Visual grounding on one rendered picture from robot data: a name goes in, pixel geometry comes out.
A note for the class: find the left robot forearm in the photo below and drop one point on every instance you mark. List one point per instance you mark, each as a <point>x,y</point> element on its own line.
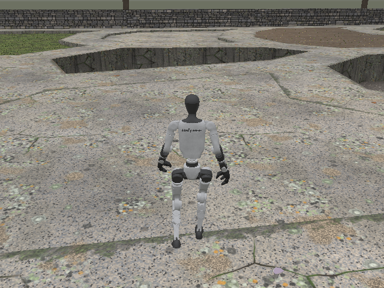
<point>163,156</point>

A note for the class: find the left robot hand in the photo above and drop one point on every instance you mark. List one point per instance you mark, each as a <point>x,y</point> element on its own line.
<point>166,163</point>

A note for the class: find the right robot forearm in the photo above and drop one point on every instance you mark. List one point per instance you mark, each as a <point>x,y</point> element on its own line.
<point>221,160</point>

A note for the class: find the robot left upper arm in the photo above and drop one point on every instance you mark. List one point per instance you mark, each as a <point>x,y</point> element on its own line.
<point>173,126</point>

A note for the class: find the robot right foot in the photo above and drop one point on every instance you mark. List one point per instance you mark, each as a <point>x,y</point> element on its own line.
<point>198,233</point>

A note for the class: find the right robot hand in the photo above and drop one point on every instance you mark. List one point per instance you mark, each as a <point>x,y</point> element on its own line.
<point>226,175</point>

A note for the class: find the robot head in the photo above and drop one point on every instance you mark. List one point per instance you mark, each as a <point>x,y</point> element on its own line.
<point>192,105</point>

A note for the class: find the robot right upper arm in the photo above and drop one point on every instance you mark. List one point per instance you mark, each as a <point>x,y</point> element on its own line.
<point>210,126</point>

